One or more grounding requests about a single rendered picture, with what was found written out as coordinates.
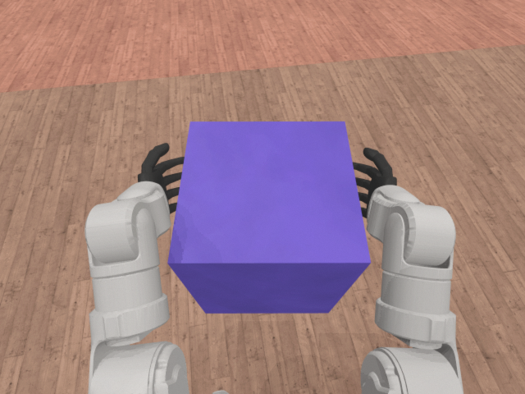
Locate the left robot hand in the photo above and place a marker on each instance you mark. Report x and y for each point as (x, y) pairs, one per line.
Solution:
(152, 172)

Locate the left robot upper arm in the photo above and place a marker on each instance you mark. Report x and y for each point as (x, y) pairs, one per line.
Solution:
(150, 368)

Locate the robot right forearm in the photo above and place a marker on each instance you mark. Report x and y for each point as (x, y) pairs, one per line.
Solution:
(417, 259)

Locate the right robot upper arm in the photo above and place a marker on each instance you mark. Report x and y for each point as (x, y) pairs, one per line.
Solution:
(393, 370)

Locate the carton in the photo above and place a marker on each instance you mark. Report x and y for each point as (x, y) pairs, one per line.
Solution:
(268, 218)

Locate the right robot hand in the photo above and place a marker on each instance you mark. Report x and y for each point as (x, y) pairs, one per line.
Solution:
(381, 177)

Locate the robot left forearm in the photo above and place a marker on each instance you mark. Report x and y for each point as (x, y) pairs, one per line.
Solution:
(122, 244)

